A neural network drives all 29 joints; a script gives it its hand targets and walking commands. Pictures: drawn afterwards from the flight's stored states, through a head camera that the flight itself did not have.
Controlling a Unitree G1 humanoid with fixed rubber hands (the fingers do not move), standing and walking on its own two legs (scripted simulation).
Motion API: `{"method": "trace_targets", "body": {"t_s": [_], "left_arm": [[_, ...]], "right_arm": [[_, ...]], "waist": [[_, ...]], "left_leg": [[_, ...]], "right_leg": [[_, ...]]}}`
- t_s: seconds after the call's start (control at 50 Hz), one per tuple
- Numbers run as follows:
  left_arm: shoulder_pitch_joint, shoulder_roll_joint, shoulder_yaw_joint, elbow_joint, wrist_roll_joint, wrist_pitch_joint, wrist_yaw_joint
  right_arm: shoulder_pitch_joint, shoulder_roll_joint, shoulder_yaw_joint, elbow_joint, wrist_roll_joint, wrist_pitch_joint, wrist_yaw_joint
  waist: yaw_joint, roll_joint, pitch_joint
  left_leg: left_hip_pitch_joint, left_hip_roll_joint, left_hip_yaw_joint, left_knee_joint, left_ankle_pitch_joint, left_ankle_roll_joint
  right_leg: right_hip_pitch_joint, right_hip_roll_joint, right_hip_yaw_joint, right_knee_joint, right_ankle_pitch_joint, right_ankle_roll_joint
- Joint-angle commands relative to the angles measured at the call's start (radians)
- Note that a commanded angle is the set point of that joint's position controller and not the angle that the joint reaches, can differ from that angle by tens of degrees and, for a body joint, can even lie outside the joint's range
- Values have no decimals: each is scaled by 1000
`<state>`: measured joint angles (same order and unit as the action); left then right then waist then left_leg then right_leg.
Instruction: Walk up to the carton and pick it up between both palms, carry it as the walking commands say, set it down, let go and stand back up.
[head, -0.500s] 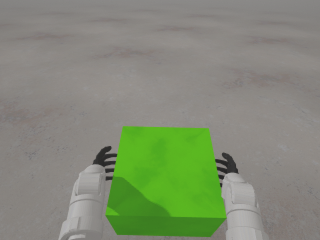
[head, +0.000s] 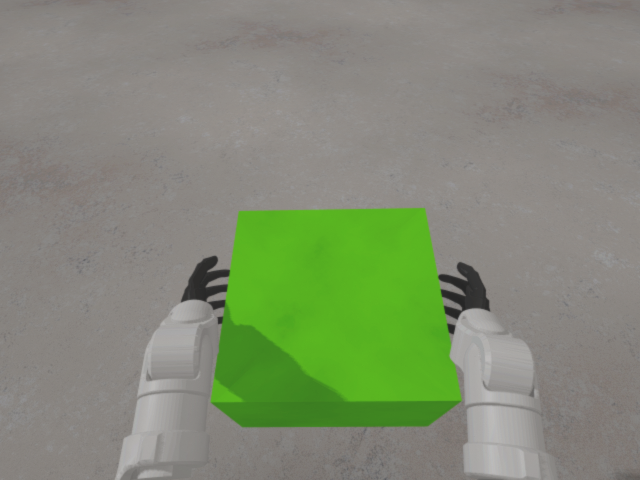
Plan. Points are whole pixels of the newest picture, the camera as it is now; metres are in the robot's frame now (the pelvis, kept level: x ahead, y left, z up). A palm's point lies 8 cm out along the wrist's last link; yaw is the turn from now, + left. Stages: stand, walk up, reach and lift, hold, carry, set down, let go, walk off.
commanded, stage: carry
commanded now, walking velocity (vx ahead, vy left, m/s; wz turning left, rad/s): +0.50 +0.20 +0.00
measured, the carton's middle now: (333, 318) +0.35 +0.00 -0.01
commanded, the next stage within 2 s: none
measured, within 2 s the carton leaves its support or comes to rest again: neither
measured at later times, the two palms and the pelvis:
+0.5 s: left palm (209, 191) +0.56 +0.21 +0.05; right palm (410, 202) +0.55 -0.13 +0.05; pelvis +0.27 +0.04 -0.02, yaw +2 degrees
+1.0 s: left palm (185, 106) +0.88 +0.33 +0.04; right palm (335, 111) +0.85 -0.01 +0.05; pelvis +0.58 +0.16 -0.01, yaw -2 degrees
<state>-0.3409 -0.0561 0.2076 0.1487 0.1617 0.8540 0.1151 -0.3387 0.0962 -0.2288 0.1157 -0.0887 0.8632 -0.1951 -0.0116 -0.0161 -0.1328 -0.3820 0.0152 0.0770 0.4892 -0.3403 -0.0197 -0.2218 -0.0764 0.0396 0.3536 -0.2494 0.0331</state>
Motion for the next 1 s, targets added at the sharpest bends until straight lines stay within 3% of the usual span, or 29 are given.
{"method": "trace_targets", "body": {"t_s": [0.0,0.02,0.04,0.06,0.08,0.12,0.14,0.2,0.28,0.34,0.36,0.38,0.4,0.42,0.44,0.5,0.56,0.6,0.72,0.76,0.8,0.84,0.86,0.88,0.9,0.92,0.94,0.96,0.98], "left_arm": [[-548,-976,-695,-166,-399,52,-372],[-539,-972,-697,-172,-417,79,-362],[-528,-964,-699,-185,-433,107,-350],[-530,-979,-704,-184,-450,151,-342],[-563,-1015,-733,-202,-479,188,-347],[-581,-1093,-726,-219,-519,223,-364],[-548,-1104,-716,-204,-533,234,-365],[-557,-1113,-739,-288,-561,252,-345],[-487,-1032,-730,-340,-519,294,-306],[-435,-1020,-714,-323,-491,312,-303],[-447,-1018,-717,-329,-503,312,-306],[-422,-1020,-731,-338,-501,307,-310],[-436,-1007,-728,-338,-491,307,-313],[-470,-991,-715,-325,-479,297,-317],[-442,-1013,-703,-323,-462,294,-314],[-495,-1046,-712,-364,-474,297,-322],[-526,-1049,-719,-394,-500,281,-341],[-497,-1018,-715,-408,-515,281,-356],[-433,-979,-698,-361,-511,288,-372],[-401,-951,-694,-353,-493,291,-369],[-371,-948,-695,-324,-484,296,-363],[-393,-962,-704,-334,-473,296,-358],[-391,-966,-714,-342,-474,295,-356],[-401,-963,-724,-338,-466,297,-356],[-408,-1006,-737,-334,-473,307,-355],[-442,-1027,-755,-374,-497,308,-352],[-429,-1011,-749,-366,-484,297,-348],[-454,-1038,-743,-370,-483,287,-348],[-470,-1063,-749,-387,-497,283,-347]], "right_arm": [[-538,970,740,-55,360,80,446],[-528,957,740,-90,372,104,438],[-510,955,742,-126,381,128,431],[-495,906,732,-142,380,144,428],[-465,900,719,-150,368,160,416],[-568,920,761,-326,389,197,391],[-618,930,776,-379,401,215,382],[-597,914,766,-426,406,256,373],[-458,902,739,-344,398,322,386],[-421,894,736,-320,394,341,399],[-413,915,742,-304,404,343,403],[-427,904,749,-325,404,342,407],[-432,915,765,-325,415,343,418],[-536,910,795,-386,434,345,420],[-552,912,798,-398,453,346,420],[-555,947,805,-369,460,336,420],[-498,979,782,-316,431,324,407],[-463,980,779,-313,408,306,389],[-440,973,801,-350,367,288,357],[-419,959,802,-352,369,292,359],[-389,939,792,-328,362,302,368],[-396,950,791,-310,369,301,380],[-377,945,782,-306,366,297,383],[-361,943,769,-295,352,293,390],[-340,914,754,-291,343,294,398],[-347,946,767,-286,373,290,410],[-367,955,782,-294,393,289,419],[-418,955,776,-335,405,280,422],[-439,965,777,-371,404,271,422]], "waist": [[26,-66,-323],[9,1,-375],[-20,141,-408],[-15,370,-301],[-25,331,-261],[-28,125,-189],[-26,77,-213],[-19,100,-203],[-8,143,-173],[21,116,-188],[26,78,-239],[59,53,-303],[39,-81,-358],[29,-150,-306],[36,-137,-315],[25,-15,-255],[17,-123,-261],[18,-121,-264],[31,-165,-175],[28,-182,-132],[24,-196,-127],[-7,-151,-181],[-23,-57,-258],[-34,70,-309],[-18,260,-329],[-26,362,-330],[-31,260,-282],[-27,165,-277],[-23,154,-267]], "left_leg": [[217,-25,54,-207,115,18],[483,24,-20,-198,118,60],[714,179,-190,-185,28,101],[752,361,-457,-251,76,192],[644,398,-510,-272,33,285],[643,319,-368,-254,349,249],[671,309,-328,-245,324,255],[650,246,-218,-273,372,240],[504,162,-61,-268,462,229],[309,92,75,-25,776,159],[210,69,111,116,761,120],[32,56,89,291,562,85],[-164,8,61,490,181,58],[-290,-45,-52,645,-88,64],[-323,-7,-101,749,-39,81],[-313,70,-110,722,95,59],[-323,59,-67,640,161,39],[-334,43,-32,601,169,30],[-322,34,44,271,259,12],[-208,12,108,75,323,17],[-44,-5,129,-22,424,28],[189,-47,186,-145,440,41],[385,-47,178,-134,372,49],[548,116,-5,-65,300,59],[741,294,-294,-24,452,173],[797,359,-445,-154,287,294],[709,355,-412,-211,296,271],[672,313,-324,-174,448,241],[603,291,-264,-162,606,224]], "right_leg": [[133,-90,0,116,96,-101],[-74,-58,-54,275,128,-62],[-332,-25,-95,471,-102,-32],[-632,70,-195,610,-378,4],[-626,-20,-112,634,-394,-31],[-661,-33,-129,681,-363,-18],[-687,-45,-120,641,-337,-17],[-665,-44,-158,585,-185,-3],[-445,-4,-239,338,13,1],[-38,107,-362,115,239,-25],[161,105,-383,99,296,-39],[375,-11,-245,117,221,-61],[515,-325,200,57,-65,-128],[487,-456,510,-70,-206,-228],[443,-446,539,-98,-184,-247],[305,-358,213,-121,22,-139],[326,-265,26,-68,298,-94],[337,-242,-74,-39,411,-73],[338,-214,-173,-63,507,-81],[306,-170,-249,-74,554,-63],[258,-188,-254,-35,600,-45],[235,-144,-313,190,684,-13],[141,-99,-307,365,539,5],[-31,-77,-262,541,188,27],[-306,18,-202,717,-316,51],[-518,47,-172,875,-347,33],[-559,0,-135,960,-361,23],[-541,-18,-103,926,-299,11],[-497,-36,-94,841,-234,3]]}}
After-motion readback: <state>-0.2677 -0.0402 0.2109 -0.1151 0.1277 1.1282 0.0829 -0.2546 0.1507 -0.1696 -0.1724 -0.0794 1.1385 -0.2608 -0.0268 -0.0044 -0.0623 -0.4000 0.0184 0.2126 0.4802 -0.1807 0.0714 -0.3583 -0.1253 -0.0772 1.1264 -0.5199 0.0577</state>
